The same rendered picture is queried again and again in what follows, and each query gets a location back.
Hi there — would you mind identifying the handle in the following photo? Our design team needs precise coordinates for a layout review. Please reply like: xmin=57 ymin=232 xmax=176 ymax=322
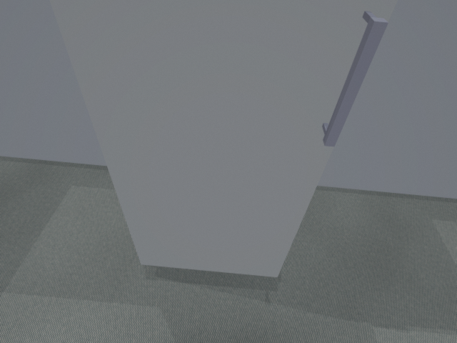
xmin=322 ymin=11 xmax=388 ymax=146

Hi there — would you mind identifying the fridge door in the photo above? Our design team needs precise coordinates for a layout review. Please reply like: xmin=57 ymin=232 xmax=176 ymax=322
xmin=50 ymin=0 xmax=397 ymax=277

